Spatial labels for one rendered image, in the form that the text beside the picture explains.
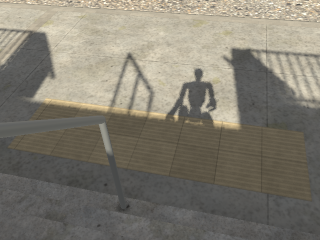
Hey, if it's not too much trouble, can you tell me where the stairs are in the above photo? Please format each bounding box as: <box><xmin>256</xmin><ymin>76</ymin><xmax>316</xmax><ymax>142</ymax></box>
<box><xmin>0</xmin><ymin>173</ymin><xmax>320</xmax><ymax>240</ymax></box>

